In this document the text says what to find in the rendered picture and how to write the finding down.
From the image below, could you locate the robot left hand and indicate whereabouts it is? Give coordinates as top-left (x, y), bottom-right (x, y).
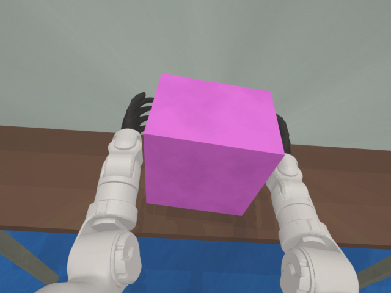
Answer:
top-left (121, 92), bottom-right (154, 133)

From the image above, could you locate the right robot forearm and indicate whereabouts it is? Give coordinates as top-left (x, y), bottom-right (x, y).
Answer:
top-left (266, 153), bottom-right (359, 288)

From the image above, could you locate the table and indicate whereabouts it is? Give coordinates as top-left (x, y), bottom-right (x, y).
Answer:
top-left (0, 126), bottom-right (391, 289)

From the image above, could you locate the left robot upper arm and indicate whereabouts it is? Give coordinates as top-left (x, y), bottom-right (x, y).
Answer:
top-left (35, 230), bottom-right (142, 293)

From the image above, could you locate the robot right hand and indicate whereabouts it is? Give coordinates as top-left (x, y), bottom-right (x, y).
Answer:
top-left (276, 114), bottom-right (291, 155)

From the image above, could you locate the left robot forearm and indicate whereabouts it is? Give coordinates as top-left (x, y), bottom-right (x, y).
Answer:
top-left (67, 129), bottom-right (143, 274)

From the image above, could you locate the carton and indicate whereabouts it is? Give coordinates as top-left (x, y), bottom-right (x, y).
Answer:
top-left (144, 74), bottom-right (285, 216)

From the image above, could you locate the right robot upper arm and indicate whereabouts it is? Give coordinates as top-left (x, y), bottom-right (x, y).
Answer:
top-left (280, 246), bottom-right (359, 293)

